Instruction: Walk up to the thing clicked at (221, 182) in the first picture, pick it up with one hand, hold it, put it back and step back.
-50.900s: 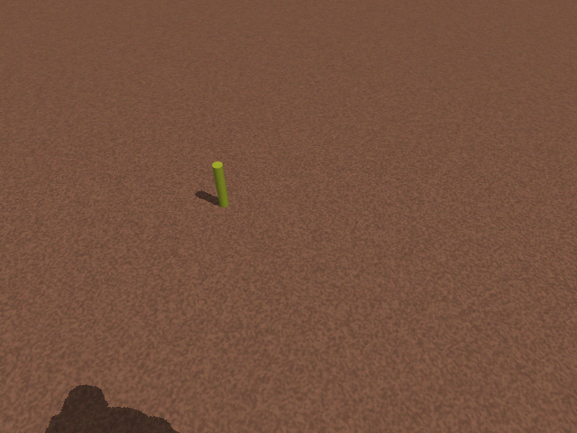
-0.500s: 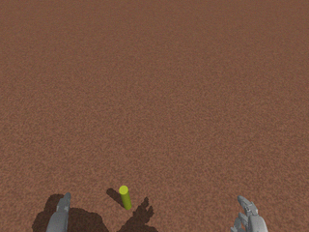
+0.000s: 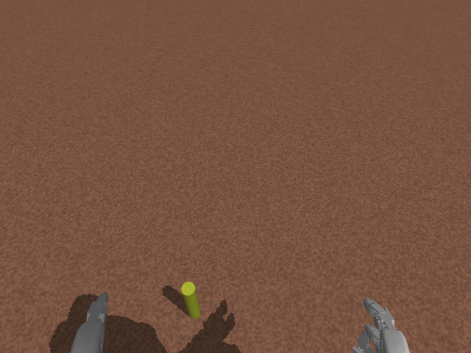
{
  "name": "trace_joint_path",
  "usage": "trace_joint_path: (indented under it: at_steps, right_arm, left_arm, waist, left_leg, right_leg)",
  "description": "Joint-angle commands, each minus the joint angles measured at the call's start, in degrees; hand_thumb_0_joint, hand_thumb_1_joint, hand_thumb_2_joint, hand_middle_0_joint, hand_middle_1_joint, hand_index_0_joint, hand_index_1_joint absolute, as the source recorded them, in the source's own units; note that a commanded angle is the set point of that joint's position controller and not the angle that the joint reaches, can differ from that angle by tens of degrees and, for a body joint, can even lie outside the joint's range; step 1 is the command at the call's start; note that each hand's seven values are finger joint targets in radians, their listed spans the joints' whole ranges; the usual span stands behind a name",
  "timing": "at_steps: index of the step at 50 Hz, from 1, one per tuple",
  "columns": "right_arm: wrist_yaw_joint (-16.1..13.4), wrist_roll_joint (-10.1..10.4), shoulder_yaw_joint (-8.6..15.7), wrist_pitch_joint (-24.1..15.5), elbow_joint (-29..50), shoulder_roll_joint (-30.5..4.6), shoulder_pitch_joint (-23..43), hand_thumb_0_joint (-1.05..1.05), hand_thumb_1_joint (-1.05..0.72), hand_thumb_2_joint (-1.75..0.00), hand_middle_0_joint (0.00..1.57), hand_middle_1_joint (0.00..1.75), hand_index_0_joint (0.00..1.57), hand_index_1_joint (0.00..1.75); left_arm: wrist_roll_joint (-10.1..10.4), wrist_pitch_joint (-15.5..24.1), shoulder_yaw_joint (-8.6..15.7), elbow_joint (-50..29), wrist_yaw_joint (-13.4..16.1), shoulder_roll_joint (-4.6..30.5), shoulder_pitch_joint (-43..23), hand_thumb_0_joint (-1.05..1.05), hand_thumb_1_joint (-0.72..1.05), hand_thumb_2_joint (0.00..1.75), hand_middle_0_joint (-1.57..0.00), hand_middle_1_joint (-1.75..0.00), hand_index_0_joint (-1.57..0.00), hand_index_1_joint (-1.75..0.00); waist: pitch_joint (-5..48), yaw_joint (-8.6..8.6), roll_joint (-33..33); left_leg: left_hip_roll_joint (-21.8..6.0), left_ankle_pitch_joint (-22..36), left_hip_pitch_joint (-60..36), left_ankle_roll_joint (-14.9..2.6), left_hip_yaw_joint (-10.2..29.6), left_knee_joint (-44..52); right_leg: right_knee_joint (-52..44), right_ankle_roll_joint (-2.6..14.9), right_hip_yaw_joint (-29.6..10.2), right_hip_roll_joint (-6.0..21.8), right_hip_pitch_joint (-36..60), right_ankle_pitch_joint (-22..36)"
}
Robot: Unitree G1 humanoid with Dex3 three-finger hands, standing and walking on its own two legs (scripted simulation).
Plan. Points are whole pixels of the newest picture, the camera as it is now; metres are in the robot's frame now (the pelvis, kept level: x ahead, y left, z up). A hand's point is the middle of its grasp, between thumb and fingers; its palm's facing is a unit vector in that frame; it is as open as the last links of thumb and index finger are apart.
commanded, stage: stand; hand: left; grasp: from the side
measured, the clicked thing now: (191, 301) +0.43 +0.16 -0.60
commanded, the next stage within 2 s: none
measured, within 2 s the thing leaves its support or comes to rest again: neither
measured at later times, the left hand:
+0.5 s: hand (124, 352) +0.17 +0.19 -0.07, palm faces +0.03 -0.95 -0.31, open 9.7 cm
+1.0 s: hand out of the picture +0.05 +0.25 -0.11, palm faces +0.01 -0.94 -0.35, open 7.4 cm
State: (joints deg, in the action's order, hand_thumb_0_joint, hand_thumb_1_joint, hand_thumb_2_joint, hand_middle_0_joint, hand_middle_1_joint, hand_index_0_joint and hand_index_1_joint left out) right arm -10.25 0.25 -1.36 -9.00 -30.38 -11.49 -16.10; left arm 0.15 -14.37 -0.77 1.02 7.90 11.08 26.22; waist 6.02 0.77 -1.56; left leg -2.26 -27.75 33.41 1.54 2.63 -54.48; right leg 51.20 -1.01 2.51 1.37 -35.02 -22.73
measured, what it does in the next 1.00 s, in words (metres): stands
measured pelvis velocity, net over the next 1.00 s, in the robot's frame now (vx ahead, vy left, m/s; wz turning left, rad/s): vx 0.00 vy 0.01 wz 0.01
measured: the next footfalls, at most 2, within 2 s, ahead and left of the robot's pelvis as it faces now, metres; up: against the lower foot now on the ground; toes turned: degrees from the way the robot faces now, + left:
none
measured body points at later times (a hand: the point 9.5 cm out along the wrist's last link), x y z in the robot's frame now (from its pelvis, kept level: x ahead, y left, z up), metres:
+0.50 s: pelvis +0.00 +0.00 +0.00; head +0.02 +0.01 +0.45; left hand +0.16 +0.24 -0.05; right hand +0.16 -0.24 -0.08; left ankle +0.00 +0.13 -0.69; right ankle +0.03 -0.13 -0.69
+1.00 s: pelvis +0.00 +0.01 +0.04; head -0.01 +0.01 +0.49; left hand +0.05 +0.30 -0.09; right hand +0.08 -0.27 -0.09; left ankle +0.00 +0.13 -0.69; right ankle +0.03 -0.13 -0.69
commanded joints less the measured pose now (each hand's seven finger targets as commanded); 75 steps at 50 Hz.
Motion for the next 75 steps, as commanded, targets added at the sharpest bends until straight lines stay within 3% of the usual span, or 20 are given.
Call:
trace_joint_path:
  at_steps: [1,3,6,14,21,22,23,24,27,29,32,35,38,45,53,57,59,65,69,75]
  right_arm:
    - [-0.9,-0.1,2.8,-3.3,9.4,-6.8,4.3,0.00,-0.90,-0.90,0.20,0.30,0.20,0.30]
    - [-0.9,-0.1,2.6,-3.3,9.6,-6.5,4.4,0.00,-0.90,-0.90,0.20,0.30,0.20,0.30]
    - [-0.9,-0.1,2.6,-3.4,9.5,-6.5,4.7,0.00,-0.90,-0.90,0.20,0.30,0.20,0.30]
    - [-0.9,-0.2,2.7,-3.3,9.4,-6.5,3.8,0.00,-0.90,-0.90,0.20,0.30,0.20,0.30]
    - [-0.8,-0.1,2.7,-3.2,9.3,-6.7,4.3,0.00,-0.90,-0.90,0.20,0.30,0.20,0.30]
    - [2.6,-7.0,5.4,1.5,-2.2,-15.7,7.2,0.00,-0.90,-0.90,0.20,0.30,0.20,0.30]
    - [4.4,-7.3,5.9,3.4,-4.5,-15.7,5.5,0.00,-0.90,-0.90,0.20,0.30,0.20,0.30]
    - [5.3,-6.8,5.6,4.2,-4.9,-14.6,5.3,0.00,-0.90,-0.90,0.20,0.30,0.20,0.30]
    - [7.8,-4.3,5.7,5.0,-6.2,-14.5,6.2,0.00,-0.90,-0.90,0.20,0.30,0.20,0.30]
    - [8.6,-3.5,6.1,5.2,-7.4,-14.8,6.9,0.00,-0.90,-0.90,0.20,0.30,0.20,0.30]
    - [9.0,-3.5,6.2,5.6,-10.4,-14.9,7.2,0.00,-0.90,-0.90,0.20,0.30,0.20,0.30]
    - [9.1,-3.5,6.2,6.2,-12.4,-15.4,8.0,0.00,-0.90,-0.90,0.20,0.30,0.20,0.30]
    - [9.1,-3.0,6.1,6.3,-15.1,-15.8,7.0,0.00,-0.90,-0.90,0.20,0.30,0.20,0.30]
    - [8.8,-2.3,5.5,7.3,-20.9,-16.8,6.4,0.00,-0.90,-0.90,0.20,0.30,0.20,0.30]
    - [8.9,-1.8,5.0,7.8,-25.9,-17.3,6.9,0.00,-0.90,-0.90,0.20,0.30,0.20,0.30]
    - [9.1,-1.8,4.9,8.0,-27.5,-17.5,7.7,0.00,-0.90,-0.90,0.20,0.30,0.20,0.30]
    - [9.2,-1.8,5.0,8.0,-27.9,-17.6,8.3,0.00,-0.90,-0.90,0.20,0.30,0.20,0.30]
    - [9.3,-1.8,4.8,8.2,-29.0,-17.9,8.6,0.00,-0.90,-0.90,0.20,0.30,0.20,0.30]
    - [9.5,-1.7,4.6,8.1,-29.7,-17.4,8.1,0.00,-0.90,-0.90,0.20,0.30,0.20,0.30]
    - [9.3,-1.6,4.4,7.9,-30.3,-18.2,8.9,0.00,-0.90,-0.90,0.20,0.30,0.20,0.30]
  left_arm:
    - [-0.3,2.8,3.9,-10.2,0.6,6.0,-2.1,0.00,-0.58,0.04,-0.05,-0.05,-0.05,-0.05]
    - [-0.4,2.9,3.6,-10.4,0.5,5.9,-1.7,0.00,-0.58,0.04,-0.05,-0.05,-0.05,-0.05]
    - [-0.2,3.0,3.2,-11.4,0.4,5.7,-2.4,0.00,-0.34,0.28,-0.20,-0.29,-0.20,-0.29]
    - [-0.4,3.1,3.6,-11.4,0.4,5.9,-1.9,0.00,0.30,0.90,-0.20,-0.30,-0.20,-0.30]
    - [-0.3,3.0,3.0,-10.9,0.6,5.3,-2.3,0.00,0.86,0.90,-0.20,-0.30,-0.20,-0.30]
    - [-5.3,9.2,6.0,9.2,-2.4,13.8,-11.1,0.00,0.90,0.90,-0.20,-0.30,-0.20,-0.30]
    - [-6.1,11.5,6.6,14.4,-3.9,14.7,-8.8,0.00,0.90,0.90,-0.20,-0.30,-0.20,-0.30]
    - [-6.0,12.8,6.3,16.4,-4.6,14.7,-9.8,0.00,0.90,0.90,-0.20,-0.30,-0.20,-0.30]
    - [-3.9,15.0,5.4,21.9,-6.2,14.8,-11.4,0.00,0.90,0.90,-0.20,-0.30,-0.20,-0.30]
    - [-3.2,15.3,5.4,26.1,-6.6,15.0,-12.3,0.00,0.90,0.90,-0.20,-0.30,-0.20,-0.30]
    - [-2.9,16.1,5.3,31.9,-6.6,15.7,-13.9,0.00,0.90,0.90,-0.20,-0.30,-0.20,-0.30]
    - [-2.8,16.4,5.2,36.4,-6.3,15.9,-15.3,0.00,0.90,0.90,-0.20,-0.30,-0.20,-0.30]
    - [-2.5,16.6,5.1,40.8,-6.2,16.6,-15.0,0.00,0.90,0.90,-0.20,-0.30,-0.20,-0.30]
    - [-1.8,16.1,4.3,49.2,-5.9,17.5,-15.7,0.00,0.90,0.90,-0.20,-0.30,-0.20,-0.30]
    - [-1.9,16.2,3.6,55.5,-6.0,18.7,-17.2,0.00,0.90,0.90,-0.20,-0.30,-0.20,-0.30]
    - [-1.7,16.0,3.4,57.1,-6.1,19.0,-18.6,0.00,0.90,0.90,-0.20,-0.30,-0.20,-0.30]
    - [-1.6,16.1,3.3,58.0,-6.2,18.8,-18.6,0.00,0.90,0.90,-0.20,-0.30,-0.20,-0.30]
    - [-1.6,15.6,3.5,59.9,-6.7,19.4,-19.0,0.00,0.90,0.90,-0.20,-0.30,-0.20,-0.30]
    - [-1.5,16.0,3.5,60.3,-6.6,19.5,-20.3,0.00,0.90,0.90,-0.20,-0.30,-0.20,-0.30]
    - [-1.3,16.0,3.4,61.5,-6.6,19.4,-20.6,0.00,0.90,0.90,-0.20,-0.30,-0.20,-0.30]
  waist:
    - [4.2,0.41,0.3]
    - [4.3,0.28,0.9]
    - [4.1,0.20,0.7]
    - [6.1,0.35,0.7]
    - [3.7,0.42,0.6]
    - [-4.3,-1.55,3.4]
    - [-0.2,-1.93,5.0]
    - [0.2,-1.39,4.8]
    - [-0.3,-1.82,0.5]
    - [-1.0,-2.21,1.2]
    - [-0.2,-2.01,0.0]
    - [-3.0,-2.20,-1.1]
    - [-2.6,-1.83,0.0]
    - [-5.3,-1.31,0.7]
    - [-7.9,-1.22,2.5]
    - [-10.1,-1.36,1.7]
    - [-9.1,-1.52,0.9]
    - [-11.3,-1.78,-0.1]
    - [-7.9,-1.35,1.9]
    - [-8.3,-1.52,1.4]
  left_leg:
    - [2.1,9.0,0.3,-1.77,-2.3,9.8]
    - [2.4,7.9,0.6,-1.95,-2.7,9.4]
    - [2.4,8.2,0.7,-1.96,-2.7,9.4]
    - [2.3,11.9,-0.6,-1.82,-2.6,8.6]
    - [1.8,10.3,-0.2,-1.62,-1.9,9.8]
    - [0.1,17.5,-2.4,-3.21,1.6,12.0]
    - [-0.5,16.4,-4.8,-4.73,0.2,11.1]
    - [-0.1,16.5,-5.6,-5.28,0.4,11.4]
    - [-0.1,12.1,-8.8,-5.69,2.2,15.6]
    - [0.0,9.8,-9.1,-4.98,2.3,16.8]
    - [-0.4,13.9,-12.0,-4.70,2.6,18.4]
    - [-1.3,12.1,-11.4,-4.81,4.3,22.3]
    - [-1.4,17.7,-14.6,-4.38,4.0,23.2]
    - [-2.1,18.1,-18.8,-3.57,4.3,28.8]
    - [-2.1,17.6,-21.6,-3.00,3.8,32.6]
    - [-2.3,14.5,-21.0,-2.77,4.0,35.5]
    - [-2.6,14.6,-21.3,-2.93,4.0,36.1]
    - [-2.7,6.6,-18.2,-2.50,4.6,39.3]
    - [-2.7,13.7,-21.8,-2.65,3.5,37.2]
    - [-3.3,16.7,-23.3,-2.58,3.4,37.8]
  right_leg:
    - [-8.5,1.06,1.7,-1.7,6.2,5.9]
    - [-9.1,0.93,1.3,-1.4,6.5,5.0]
    - [-9.0,0.97,1.2,-1.3,6.7,5.4]
    - [-8.1,0.93,1.3,-1.5,7.3,8.9]
    - [-8.0,1.07,1.8,-1.7,6.4,6.9]
    - [-8.8,4.60,-3.3,2.8,12.0,9.1]
    - [-9.4,5.96,-4.6,3.9,13.3,9.3]
    - [-9.5,6.33,-5.8,4.1,13.2,10.1]
    - [-10.6,5.15,-4.9,3.7,13.1,6.8]
    - [-13.1,4.90,-5.5,3.9,13.3,4.5]
    - [-13.4,4.06,-4.9,4.1,16.1,10.5]
    - [-15.4,3.31,-4.0,3.6,17.4,9.3]
    - [-17.1,3.38,-4.4,4.4,20.1,14.4]
    - [-23.6,3.05,-5.0,5.3,22.8,14.4]
    - [-29.9,2.25,-5.4,6.1,25.0,11.1]
    - [-32.2,1.74,-5.5,5.7,24.5,6.4]
    - [-32.2,1.68,-5.3,5.8,26.1,7.7]
    - [-33.2,1.45,-5.3,5.3,25.6,3.5]
    - [-34.0,1.71,-6.4,6.5,26.8,6.3]
    - [-34.3,1.61,-5.8,6.2,26.9,9.1]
